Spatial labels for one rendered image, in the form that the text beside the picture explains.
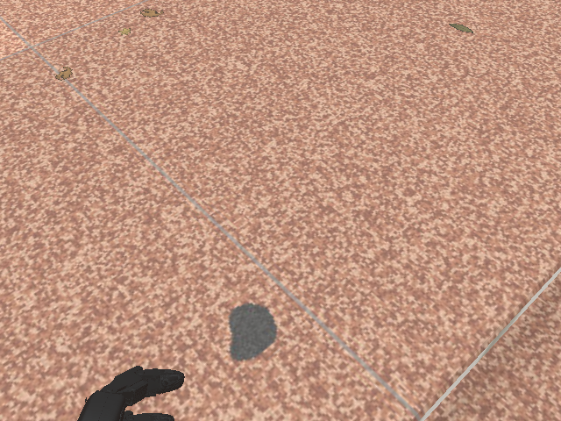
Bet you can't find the robot left hand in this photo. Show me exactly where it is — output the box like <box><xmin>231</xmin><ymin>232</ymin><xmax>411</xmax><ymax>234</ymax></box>
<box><xmin>77</xmin><ymin>366</ymin><xmax>185</xmax><ymax>421</ymax></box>

